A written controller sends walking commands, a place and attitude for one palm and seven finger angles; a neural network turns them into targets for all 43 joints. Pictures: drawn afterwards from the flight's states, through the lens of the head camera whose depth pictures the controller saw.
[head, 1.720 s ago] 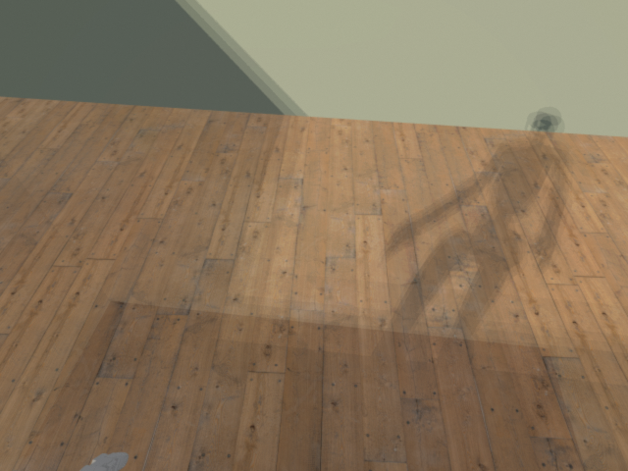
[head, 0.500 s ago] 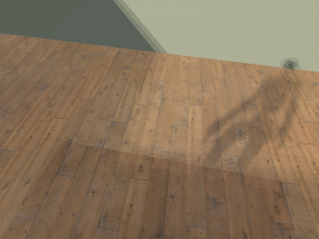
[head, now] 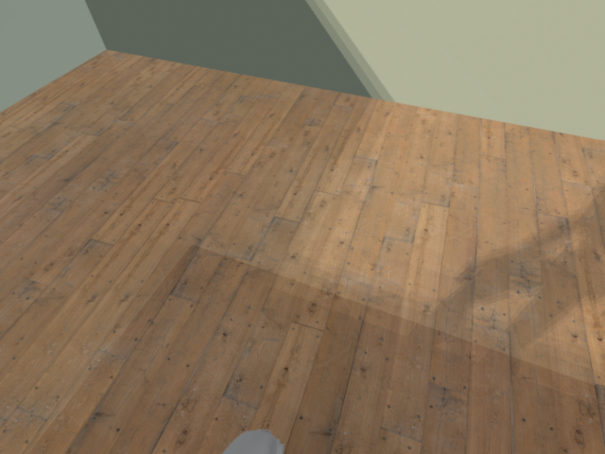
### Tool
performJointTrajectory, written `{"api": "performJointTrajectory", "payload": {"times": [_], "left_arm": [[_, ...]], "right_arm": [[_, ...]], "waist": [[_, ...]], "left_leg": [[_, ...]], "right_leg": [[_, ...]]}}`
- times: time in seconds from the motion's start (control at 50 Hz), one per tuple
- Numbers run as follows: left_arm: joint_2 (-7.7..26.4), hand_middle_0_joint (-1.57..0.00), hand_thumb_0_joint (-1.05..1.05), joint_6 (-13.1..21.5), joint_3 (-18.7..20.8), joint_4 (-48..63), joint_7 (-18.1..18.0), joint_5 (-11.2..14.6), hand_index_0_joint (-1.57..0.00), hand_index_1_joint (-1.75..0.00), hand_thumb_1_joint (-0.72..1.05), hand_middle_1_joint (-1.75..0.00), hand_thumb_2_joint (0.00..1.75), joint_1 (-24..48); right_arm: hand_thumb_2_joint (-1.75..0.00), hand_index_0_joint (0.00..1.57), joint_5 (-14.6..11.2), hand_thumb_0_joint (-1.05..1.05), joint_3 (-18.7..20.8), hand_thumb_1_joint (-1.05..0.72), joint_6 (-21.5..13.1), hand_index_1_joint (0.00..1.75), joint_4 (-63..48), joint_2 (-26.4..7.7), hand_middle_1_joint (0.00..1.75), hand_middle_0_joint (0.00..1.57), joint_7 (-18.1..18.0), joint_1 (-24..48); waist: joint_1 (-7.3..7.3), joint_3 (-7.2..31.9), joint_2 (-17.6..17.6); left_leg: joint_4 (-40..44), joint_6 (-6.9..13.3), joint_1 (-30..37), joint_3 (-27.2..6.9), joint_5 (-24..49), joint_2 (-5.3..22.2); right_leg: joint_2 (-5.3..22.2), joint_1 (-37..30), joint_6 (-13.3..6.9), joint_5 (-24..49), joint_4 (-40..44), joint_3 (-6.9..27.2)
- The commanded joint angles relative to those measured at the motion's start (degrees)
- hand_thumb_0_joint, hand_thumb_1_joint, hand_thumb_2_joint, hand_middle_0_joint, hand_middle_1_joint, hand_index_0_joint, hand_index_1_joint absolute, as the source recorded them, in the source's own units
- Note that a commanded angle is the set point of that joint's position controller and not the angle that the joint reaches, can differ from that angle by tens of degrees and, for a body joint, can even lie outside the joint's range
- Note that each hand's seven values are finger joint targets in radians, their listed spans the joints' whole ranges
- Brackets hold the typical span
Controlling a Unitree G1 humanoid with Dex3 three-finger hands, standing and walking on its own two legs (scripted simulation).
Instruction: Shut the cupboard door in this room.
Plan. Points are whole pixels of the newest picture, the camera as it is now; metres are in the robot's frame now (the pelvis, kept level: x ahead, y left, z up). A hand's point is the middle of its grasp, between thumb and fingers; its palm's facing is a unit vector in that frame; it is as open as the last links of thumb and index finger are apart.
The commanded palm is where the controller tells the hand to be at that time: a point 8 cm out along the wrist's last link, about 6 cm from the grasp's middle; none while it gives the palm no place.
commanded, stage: turn or walk to find it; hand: left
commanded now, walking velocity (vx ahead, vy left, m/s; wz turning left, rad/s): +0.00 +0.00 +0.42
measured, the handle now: out of the picture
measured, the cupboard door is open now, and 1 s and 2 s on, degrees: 84 84 84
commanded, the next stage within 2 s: none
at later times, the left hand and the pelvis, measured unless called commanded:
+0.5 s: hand out of the picture -0.02 +0.26 -0.17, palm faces +0.26 -0.93 -0.25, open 7.4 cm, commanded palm none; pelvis -0.02 +0.04 +0.00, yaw +13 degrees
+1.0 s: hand out of the picture -0.08 +0.20 -0.16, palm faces +0.47 -0.85 -0.24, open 7.4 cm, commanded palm none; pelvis -0.04 +0.00 +0.00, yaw +28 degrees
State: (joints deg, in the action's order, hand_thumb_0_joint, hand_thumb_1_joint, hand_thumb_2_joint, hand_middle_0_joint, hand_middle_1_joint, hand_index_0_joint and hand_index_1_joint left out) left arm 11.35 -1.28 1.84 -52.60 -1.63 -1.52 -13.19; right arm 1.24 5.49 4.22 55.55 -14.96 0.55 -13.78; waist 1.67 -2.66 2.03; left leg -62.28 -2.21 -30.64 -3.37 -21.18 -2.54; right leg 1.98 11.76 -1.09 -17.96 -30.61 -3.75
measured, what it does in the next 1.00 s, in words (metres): steps on the spot, turning left: left foot, then right foot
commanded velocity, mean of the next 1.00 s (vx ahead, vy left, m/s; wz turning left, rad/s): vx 0.00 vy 0.00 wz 0.42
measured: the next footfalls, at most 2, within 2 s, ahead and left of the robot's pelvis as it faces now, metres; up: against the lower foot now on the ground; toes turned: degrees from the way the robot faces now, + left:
left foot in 0.24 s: +0.00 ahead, +0.15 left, +0.00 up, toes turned +11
right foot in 0.66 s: +0.05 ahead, -0.08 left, +0.00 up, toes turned +14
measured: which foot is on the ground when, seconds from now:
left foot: up 0.00-0.22, down 0.24-0.66, up 0.68-1.00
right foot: down 0.00-0.26, up 0.28-0.64, down 0.66-1.00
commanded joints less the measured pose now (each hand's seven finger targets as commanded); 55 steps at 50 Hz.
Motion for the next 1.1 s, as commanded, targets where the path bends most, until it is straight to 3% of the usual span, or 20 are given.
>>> {"api": "performJointTrajectory", "payload": {"times": [0.0,0.12,0.18,0.2,0.22,0.24,0.28,0.36,0.5,0.6,0.62,0.64,0.66,0.68,0.76,0.92,1.0,1.02,1.06,1.08], "left_arm": [[10.38,-0.2,0.0,1.65,2.23,3.92,-0.71,-0.09,-0.2,-0.3,0.9,-0.3,0.9,-0.44],[13.66,-0.2,0.0,1.34,3.16,1.41,-0.57,-0.56,-0.2,-0.3,0.9,-0.3,0.9,-6.57],[13.9,-0.2,0.0,1.1,3.52,1.15,-0.55,-0.1,-0.2,-0.3,0.9,-0.3,0.9,-4.57],[12.72,-0.2,0.0,0.8,3.22,1.36,-0.36,0.41,-0.2,-0.3,0.9,-0.3,0.9,-4.31],[9.19,-0.2,0.0,0.44,2.76,3.24,0.04,0.77,-0.2,-0.3,0.9,-0.3,0.9,-5.41],[7.4,-0.2,0.0,0.21,1.78,4.89,-0.03,0.18,-0.2,-0.3,0.9,-0.3,0.9,-2.75],[8.03,-0.2,0.0,-0.78,2.08,4.33,-0.42,0.45,-0.2,-0.3,0.9,-0.3,0.9,2.78],[7.31,-0.2,0.0,-0.72,2.34,1.79,0.86,0.6,-0.2,-0.3,0.9,-0.3,0.9,-1.1],[5.92,-0.2,0.0,-0.69,2.23,3.61,0.54,0.87,-0.2,-0.3,0.9,-0.3,0.9,1.44],[6.52,-0.2,0.0,0.56,2.59,2.86,-0.01,0.97,-0.2,-0.3,0.9,-0.3,0.9,-4.94],[9.65,-0.2,0.0,1.3,3.12,2.98,-0.36,0.34,-0.2,-0.3,0.9,-0.3,0.9,-6.15],[15.03,-0.2,0.0,1.75,4.12,3.65,-0.61,-0.42,-0.2,-0.3,0.9,-0.3,0.9,-5.83],[14.85,-0.2,0.0,1.47,4.25,4.35,-0.66,0.29,-0.2,-0.3,0.9,-0.3,0.9,-5.45],[13.51,-0.2,0.0,1.3,4.09,5.05,-0.71,0.16,-0.2,-0.3,0.9,-0.3,0.9,-1.99],[8.79,-0.2,0.0,1.67,2.49,5.81,-0.56,0.15,-0.2,-0.3,0.9,-0.3,0.9,3.15],[12.38,-0.2,0.0,1.37,3.68,2.01,-0.53,-0.41,-0.2,-0.3,0.9,-0.3,0.9,-4.47],[12.55,-0.2,0.0,0.81,3.93,1.06,-0.3,-0.08,-0.2,-0.3,0.9,-0.3,0.9,-3.11],[11.52,-0.2,0.0,0.46,3.83,1.03,-0.15,0.4,-0.2,-0.3,0.9,-0.3,0.9,-2.81],[5.96,-0.2,0.0,-0.22,2.33,4.43,0.47,0.55,-0.2,-0.3,0.9,-0.3,0.9,-0.92],[6.74,-0.2,0.0,-0.87,2.31,4.79,0.16,0.12,-0.2,-0.3,0.9,-0.3,0.9,2.55]], "right_arm": [[-0.9,0.2,-0.22,0.0,0.07,-0.9,-0.86,0.3,-4.09,-2.77,0.3,0.2,0.34,2.13],[-0.9,0.2,-0.87,0.0,-1.34,-0.9,-1.82,0.3,-5.31,-2.03,0.3,0.2,0.26,7.67],[-0.9,0.2,-0.9,0.0,-1.4,-0.9,-2.76,0.3,-3.89,-2.91,0.3,0.2,-0.03,2.68],[-0.9,0.2,-0.66,0.0,-0.93,-0.9,-3.29,0.3,-3.21,-5.36,0.3,0.2,-0.03,0.03],[-0.9,0.2,-0.1,0.0,0.34,-0.9,-3.78,0.3,-3.46,-11.19,0.3,0.2,-0.19,-1.34],[-0.9,0.2,-0.59,0.0,0.83,-0.9,-3.29,0.3,-2.93,-13.62,0.3,0.2,-0.37,-3.83],[-0.9,0.2,-0.25,0.0,0.33,-0.9,-3.55,0.3,-2.26,-10.9,0.3,0.2,-1.67,-2.73],[-0.9,0.2,-0.36,0.0,-0.76,-0.9,-3.93,0.3,-4.41,-8.4,0.3,0.2,-1.79,3.61],[-0.9,0.2,0.15,0.0,0.08,-0.9,-3.2,0.3,-4.68,-8.58,0.3,0.2,-1.47,2.0],[-0.9,0.2,-0.18,0.0,0.48,-0.9,-2.74,0.3,-5.82,-7.71,0.3,0.2,-1.01,3.98],[-0.9,0.2,-0.71,0.0,0.15,-0.9,-2.8,0.3,-6.14,-4.91,0.3,0.2,-0.7,2.77],[-0.9,0.2,-0.68,0.0,-0.52,-0.9,-2.82,0.3,-7.82,-1.1,0.3,0.2,-0.51,1.88],[-0.9,0.2,0.01,0.0,0.68,-0.9,-1.96,0.3,-7.61,-4.85,0.3,0.2,-0.62,2.61],[-0.9,0.2,0.0,0.0,0.96,-0.9,-1.3,0.3,-6.75,-4.26,0.3,0.2,-0.31,3.85],[-0.9,0.2,0.12,0.0,0.5,-0.9,-0.83,0.3,-3.03,-2.69,0.3,0.2,0.69,-0.26],[-0.9,0.2,-0.52,0.0,-1.0,-0.9,-1.51,0.3,-3.77,-0.95,0.3,0.2,0.42,5.4],[-0.9,0.2,-0.68,0.0,-1.3,-0.9,-2.45,0.3,-2.83,-1.34,0.3,0.2,-0.08,1.09],[-0.9,0.2,-0.6,0.0,-0.98,-0.9,-2.89,0.3,-2.31,-2.77,0.3,0.2,-0.05,-0.85],[-0.9,0.2,-0.14,0.0,0.79,-0.9,-3.29,0.3,-2.79,-11.68,0.3,0.2,-0.36,-3.78],[-0.9,0.2,0.02,0.0,0.94,-0.9,-3.39,0.3,-1.63,-11.08,0.3,0.2,-0.94,-5.28]], "waist": [[-1.58,-2.27,-11.59],[-4.7,2.05,-13.76],[-1.74,5.97,-12.57],[-0.28,8.05,-6.72],[0.1,9.78,8.68],[1.28,8.52,12.14],[1.91,5.3,9.88],[-1.43,3.76,7.3],[-0.19,2.81,6.79],[-3.61,4.36,3.86],[-4.02,5.38,-4.61],[-3.86,4.03,-21.29],[-4.76,4.62,-18.3],[-3.4,1.66,-15.81],[-0.27,-0.48,-11.21],[-4.62,3.02,-12.51],[-2.15,5.23,-12.25],[-0.86,6.27,-8.38],[0.83,5.3,14.84],[2.62,5.26,11.38]], "left_leg": [[-2.32,-1.05,-0.61,3.02,-0.05,3.13],[17.04,-0.43,6.3,6.94,-5.4,2.87],[34.03,0.49,16.21,8.22,4.49,2.43],[40.48,1.61,25.16,5.64,14.97,4.93],[41.11,7.54,35.44,-11.12,34.95,19.21],[40.22,13.75,33.72,-14.71,50.37,25.81],[40.81,14.61,26.65,-14.47,42.98,22.5],[41.9,11.36,22.74,-6.76,33.99,15.14],[42.88,12.51,20.09,-12.82,26.49,15.07],[36.16,8.94,10.99,-13.88,20.56,11.22],[28.19,5.53,4.19,-9.82,11.28,6.5],[14.18,1.08,-4.81,0.6,-8.27,-2.09],[4.25,1.32,-1.19,-1.69,-10.95,0.72],[-2.18,1.4,-0.52,-2.17,-8.48,1.43],[-6.88,-0.37,-0.15,1.38,1.31,3.57],[14.45,-0.94,5.64,6.8,-5.46,4.21],[30.98,0.17,16.03,9.31,2.84,3.31],[38.25,0.98,22.3,7.9,9.39,4.6],[44.49,11.18,28.71,-16.07,32.24,25.05],[45.03,13.58,24.47,-16.12,27.9,24.62]], "right_leg": [[14.92,1.8,-6.68,13.4,12.95,7.7],[17.33,-5.68,-7.78,30.91,6.79,6.1],[15.64,-5.35,-3.58,33.44,-0.97,1.8],[13.36,-0.09,-0.38,27.51,-7.76,-1.51],[6.52,15.05,3.86,1.79,-18.8,-5.06],[3.9,19.61,4.69,-19.32,-27.2,-2.47],[4.37,20.71,4.88,-15.52,-33.86,3.18],[3.58,17.22,5.54,-6.52,-31.07,1.95],[1.25,11.78,5.22,-7.28,-17.6,1.86],[0.18,-4.38,4.41,4.57,4.18,1.31],[7.42,-10.99,2.62,4.71,11.73,8.71],[22.56,-12.1,-3.7,9.4,15.66,24.27],[25.41,-3.55,-7.07,6.25,16.78,23.31],[22.16,1.87,-7.44,1.14,17.69,22.08],[14.7,2.62,-4.79,5.56,15.27,6.79],[18.17,-5.8,-7.55,21.44,9.91,3.83],[17.11,-3.01,-3.81,24.97,2.76,-0.27],[15.64,0.91,-1.1,20.99,-1.96,-2.46],[4.74,19.92,5.22,-17.14,-22.66,-5.56],[4.7,19.46,4.62,-17.21,-29.09,-0.51]]}}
